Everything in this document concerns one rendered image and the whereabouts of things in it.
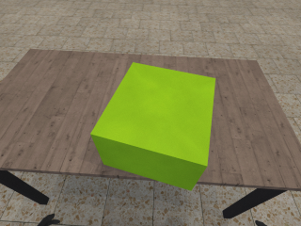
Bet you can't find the carton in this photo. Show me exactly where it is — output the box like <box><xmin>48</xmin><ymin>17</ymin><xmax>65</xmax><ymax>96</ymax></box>
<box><xmin>90</xmin><ymin>62</ymin><xmax>215</xmax><ymax>191</ymax></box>

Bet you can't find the left robot hand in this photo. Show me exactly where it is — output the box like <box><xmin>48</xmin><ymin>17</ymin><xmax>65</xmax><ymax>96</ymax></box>
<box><xmin>38</xmin><ymin>214</ymin><xmax>60</xmax><ymax>226</ymax></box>

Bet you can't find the table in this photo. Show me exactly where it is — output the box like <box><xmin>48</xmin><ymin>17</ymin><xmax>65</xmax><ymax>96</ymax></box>
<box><xmin>0</xmin><ymin>49</ymin><xmax>301</xmax><ymax>219</ymax></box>

